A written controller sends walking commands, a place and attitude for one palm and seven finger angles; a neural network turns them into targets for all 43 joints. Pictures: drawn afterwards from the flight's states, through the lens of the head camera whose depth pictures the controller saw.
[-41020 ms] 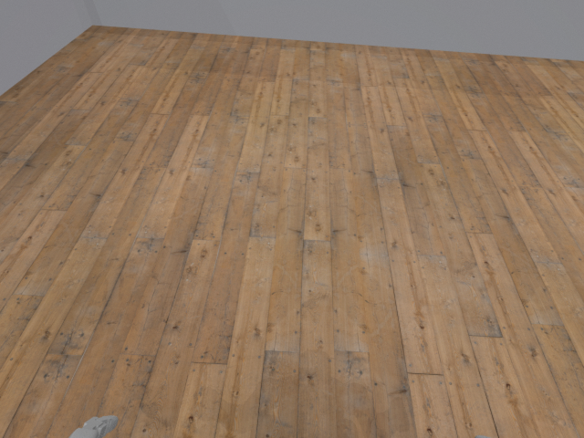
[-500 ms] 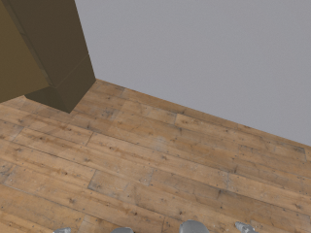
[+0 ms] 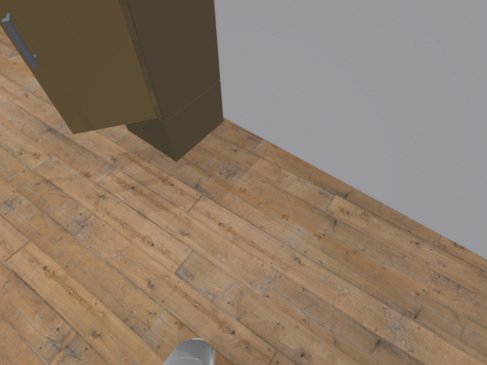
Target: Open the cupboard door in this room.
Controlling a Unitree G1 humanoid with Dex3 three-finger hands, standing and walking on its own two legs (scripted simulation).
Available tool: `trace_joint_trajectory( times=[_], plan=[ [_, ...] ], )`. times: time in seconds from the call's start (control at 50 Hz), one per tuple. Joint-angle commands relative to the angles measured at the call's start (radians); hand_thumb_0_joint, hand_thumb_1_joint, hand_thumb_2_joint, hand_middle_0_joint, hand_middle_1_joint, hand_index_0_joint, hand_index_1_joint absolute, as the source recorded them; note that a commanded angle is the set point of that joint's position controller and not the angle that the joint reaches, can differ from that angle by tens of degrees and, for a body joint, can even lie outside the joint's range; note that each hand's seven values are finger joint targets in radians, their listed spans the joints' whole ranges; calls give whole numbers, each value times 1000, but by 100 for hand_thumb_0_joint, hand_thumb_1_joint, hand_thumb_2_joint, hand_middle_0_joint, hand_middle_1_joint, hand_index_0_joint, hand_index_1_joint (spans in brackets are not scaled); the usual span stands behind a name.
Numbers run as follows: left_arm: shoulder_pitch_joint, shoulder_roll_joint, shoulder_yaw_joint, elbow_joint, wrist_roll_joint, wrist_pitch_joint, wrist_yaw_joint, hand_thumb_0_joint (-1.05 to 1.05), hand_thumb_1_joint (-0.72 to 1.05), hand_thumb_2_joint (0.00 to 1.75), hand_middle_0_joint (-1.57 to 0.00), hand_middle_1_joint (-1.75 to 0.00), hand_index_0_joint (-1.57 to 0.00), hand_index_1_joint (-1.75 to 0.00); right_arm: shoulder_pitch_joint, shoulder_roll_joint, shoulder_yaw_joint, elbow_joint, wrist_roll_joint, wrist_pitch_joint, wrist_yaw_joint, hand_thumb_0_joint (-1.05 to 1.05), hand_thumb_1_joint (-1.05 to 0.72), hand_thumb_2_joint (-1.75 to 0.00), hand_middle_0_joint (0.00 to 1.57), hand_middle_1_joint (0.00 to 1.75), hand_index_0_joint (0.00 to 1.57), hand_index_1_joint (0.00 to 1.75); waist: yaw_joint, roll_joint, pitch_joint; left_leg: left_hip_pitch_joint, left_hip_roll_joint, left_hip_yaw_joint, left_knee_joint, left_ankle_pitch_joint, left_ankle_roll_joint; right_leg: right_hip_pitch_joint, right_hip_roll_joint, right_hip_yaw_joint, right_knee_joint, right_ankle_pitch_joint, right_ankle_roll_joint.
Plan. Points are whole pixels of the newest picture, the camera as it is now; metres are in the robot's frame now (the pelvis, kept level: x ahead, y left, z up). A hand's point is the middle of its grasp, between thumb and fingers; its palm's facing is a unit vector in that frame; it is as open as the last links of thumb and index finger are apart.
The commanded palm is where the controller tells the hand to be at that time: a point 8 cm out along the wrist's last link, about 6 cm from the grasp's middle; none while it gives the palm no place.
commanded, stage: turn to face it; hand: left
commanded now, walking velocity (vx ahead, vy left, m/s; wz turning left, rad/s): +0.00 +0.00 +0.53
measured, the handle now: (22, 41) +0.97 +0.74 -0.03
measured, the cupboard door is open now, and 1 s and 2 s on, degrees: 53 53 53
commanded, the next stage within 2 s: take the last steps up to it in 0.58 s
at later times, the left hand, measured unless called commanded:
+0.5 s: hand out of the picture +0.06 +0.25 -0.17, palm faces +0.21 -0.95 -0.22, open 7.4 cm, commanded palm none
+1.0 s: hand out of the picture -0.04 +0.19 -0.16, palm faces +0.43 -0.87 -0.24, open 7.3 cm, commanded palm none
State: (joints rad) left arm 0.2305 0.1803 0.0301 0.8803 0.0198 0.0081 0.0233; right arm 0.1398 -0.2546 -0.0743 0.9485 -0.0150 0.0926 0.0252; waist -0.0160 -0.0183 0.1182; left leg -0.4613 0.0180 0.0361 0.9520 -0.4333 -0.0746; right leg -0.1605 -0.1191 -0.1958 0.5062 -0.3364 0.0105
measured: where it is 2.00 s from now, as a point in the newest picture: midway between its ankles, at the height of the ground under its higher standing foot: (187, 317)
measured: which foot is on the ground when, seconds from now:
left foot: up 0.00-0.10, down 0.12-0.66, up 0.68-1.00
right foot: down 0.00-0.12, up 0.14-0.62, down 0.64-1.00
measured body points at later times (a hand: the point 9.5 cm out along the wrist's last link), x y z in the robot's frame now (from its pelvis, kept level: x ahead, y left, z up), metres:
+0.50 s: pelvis +0.01 +0.03 +0.00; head +0.05 +0.06 +0.45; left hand +0.05 +0.30 -0.15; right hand +0.13 -0.19 -0.13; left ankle +0.02 +0.12 -0.74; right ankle +0.02 -0.14 -0.67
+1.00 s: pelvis +0.04 +0.02 +0.01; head +0.07 +0.02 +0.45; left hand -0.06 +0.23 -0.14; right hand +0.19 -0.20 -0.15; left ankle +0.01 +0.17 -0.68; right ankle +0.01 -0.12 -0.74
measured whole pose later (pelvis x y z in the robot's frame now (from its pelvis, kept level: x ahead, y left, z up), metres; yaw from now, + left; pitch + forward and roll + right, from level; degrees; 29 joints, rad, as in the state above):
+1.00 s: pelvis +0.04 +0.02 +0.01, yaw +22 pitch +0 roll +2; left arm 0.34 0.17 0.05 1.04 0.03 -0.05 0.01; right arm 0.18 -0.24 -0.07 1.03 -0.03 0.07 0.03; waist 0.03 -0.01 0.06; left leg -0.50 0.05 0.03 0.94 -0.31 -0.06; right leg -0.04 -0.11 -0.17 0.37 -0.32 0.03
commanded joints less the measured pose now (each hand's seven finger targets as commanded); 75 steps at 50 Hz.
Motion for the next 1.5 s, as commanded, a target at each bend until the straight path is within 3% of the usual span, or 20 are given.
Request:
trace_joint_trajectory(
  times=[0.0, 0.06, 0.08, 0.1, 0.12, 0.24, 0.48, 0.58, 0.6, 0.64, 0.66, 0.7, 0.78, 1.02, 1.06, 1.1, 1.14, 1.18, 1.26, 1.48],
  plan=[
    [84, 236, 73, -36, 8, -16, 10, 0, 90, 90, -20, -30, -20, -30, -121, -33, 2, -112, 6, -48, 5, 0, -90, -90, 20, 30, 20, 30, 68, -199, -138, -2, -15, 69, -191, -16, 27, 174, -243, 109, -35, 778, -111],
    [44, 244, 76, -31, 1, -14, 1, 0, 90, 90, -20, -30, -20, -30, -14, -65, -7, -91, 1, -57, 1, 0, -90, -90, 20, 30, 20, 30, -1, -157, -169, 228, -35, 80, -407, 157, 56, 43, -225, 49, 102, 670, -51],
    [26, 230, 72, -43, -7, -11, -3, 0, 90, 90, -20, -30, -20, -30, 70, -122, -22, -71, -4, -66, -3, 0, -90, -90, 20, 30, 20, 30, -51, -41, -228, 419, 33, 2, -495, 356, 92, -87, -192, 5, 266, 523, -1],
    [2, 153, 53, -83, -17, -6, -12, 0, 90, 90, -20, -30, -20, -30, 153, -246, -53, -61, -11, -75, -11, 0, -90, -90, 20, 30, 20, 30, -95, 293, -264, 569, 337, -415, -537, 742, 248, -383, -25, -11, 528, -187, 81],
    [-62, 150, 43, -108, -10, 9, -2, 0, 90, 90, -20, -30, -20, -30, 201, -281, -56, -42, -1, -66, -24, 0, -90, -90, 20, 30, 20, 30, -105, 266, -289, 530, 416, -471, -541, 935, 338, -420, 3, 133, 646, -362, 67],
    [-14, 151, 52, -18, 4, 32, -14, 0, 90, 90, -20, -30, -20, -30, 3, -157, -12, -96, -6, -83, -48, 0, -90, -90, 20, 30, 20, 30, 9, 145, -148, 288, 222, -252, -633, 504, 238, -380, 5, 199, 671, -63, 68],
    [-95, 115, 32, -32, -3, 23, -13, 0, 90, 90, -20, -30, -20, -30, 92, -133, -9, -45, -13, -83, -46, 0, -90, -90, 20, 30, 20, 30, -15, 171, -169, 314, 206, -310, -626, 498, 252, -270, 66, 173, 336, -104, 64],
    [9, 115, 35, 8, -14, 1, -2, 0, 90, 90, -20, -30, -20, -30, 75, -116, -11, -31, -2, -78, -45, 0, -90, -90, 20, 30, 20, 30, 32, 128, -217, 217, 150, -312, -525, 542, 200, 17, 100, 155, -46, 95, 41],
    [38, 146, 41, 19, -11, -10, 4, 0, 90, 90, -20, -30, -20, -30, 71, -87, -8, -30, 6, -81, -41, 0, -90, -90, 20, 30, 20, 30, 47, 71, -228, 132, 104, -279, -471, 436, 153, 139, 37, 217, -150, 174, 26],
    [45, 251, 56, 19, 4, -20, 11, 0, 90, 90, -20, -30, -20, -30, 52, -29, 2, -55, 9, -74, -33, 0, -90, -90, 20, 30, 20, 30, 54, -231, -171, -43, -74, -73, -150, -116, 53, 110, -319, 507, -226, 354, -154],
    [19, 231, 46, 13, 3, -17, 12, 0, 90, 90, -20, -30, -20, -30, 54, -42, -7, -50, 2, -63, -30, 0, -90, -90, 20, 30, 20, 30, 44, -152, -141, -24, -47, -88, -24, -143, 55, 28, -330, 445, -221, 395, -194],
    [-13, 168, 44, 15, -2, -26, 13, 0, 90, 90, -20, -30, -20, -30, 65, -46, -9, -4, -9, -52, -28, 0, -90, -90, 20, 30, 20, 30, 22, -193, -92, -130, -23, -82, 137, -51, 40, 109, -224, 377, -200, 504, -169],
    [79, 148, 46, 54, -5, -53, 4, 0, 90, 90, -20, -30, -20, -30, 18, -29, -7, 1, -8, -58, -7, 0, -90, -90, 20, 30, 20, 30, 49, -120, -62, -212, 17, -64, 187, 71, 24, 179, -220, 287, -232, 409, -125],
    [196, 178, 53, 159, 14, -68, -8, 0, 90, 90, -20, -30, -20, -30, -155, 12, 20, -56, -3, -79, 30, 0, -90, -90, 20, 30, 20, 30, 87, -195, -3, -66, 18, 60, -230, 123, 43, 126, -247, 157, -251, 347, -101],
    [171, 190, 57, 165, 16, -66, -10, 0, 90, 90, -20, -30, -20, -30, -102, 3, 20, -48, -2, -92, 28, 0, -90, -90, 20, 30, 20, 30, 55, -201, -26, 84, -2, 80, -328, 106, 65, 64, -247, 144, -192, 353, -88],
    [132, 189, 55, 156, 9, -64, -16, 0, 90, 90, -20, -30, -20, -30, 123, -56, 9, 20, -9, -110, 11, 0, -90, -90, 20, 30, 20, 30, -55, -88, -136, 433, -46, 126, -487, 171, 86, -54, -165, 41, 70, 438, -44],
    [105, 82, 27, 92, -4, -58, -26, 0, 90, 90, -20, -30, -20, -30, 389, -246, -40, 76, -15, -122, -23, 0, -90, -90, 20, 30, 20, 30, -150, 346, -296, 721, 347, -437, -623, 253, 244, -454, 52, 22, 628, -288, 28],
    [9, 81, 26, 76, -3, -51, -17, 0, 90, 90, -20, -30, -20, -30, 284, -195, -21, 57, -13, -117, -40, 0, -90, -90, 20, 30, 20, 30, -99, 146, -177, 527, 364, -368, -682, 212, 291, -510, -13, 151, 793, -214, -16],
    [106, 62, 28, 141, 10, -22, -37, 0, 90, 90, -20, -30, -20, -30, 122, -75, 18, 17, -9, -141, -44, 0, -90, -90, 20, 30, 20, 30, 20, 159, -31, 231, 252, -175, -783, 138, 228, -405, -40, 167, 732, 6, -6],
    [-127, 43, 27, 38, 5, -20, -46, 0, 90, 90, -20, -30, -20, -30, 268, -37, 22, 94, -12, -168, -47, 0, -90, -90, 20, 30, 20, 30, 3, 65, -11, 408, 254, -72, -799, 458, 271, -461, -10, 150, 335, 163, -3]
  ],
)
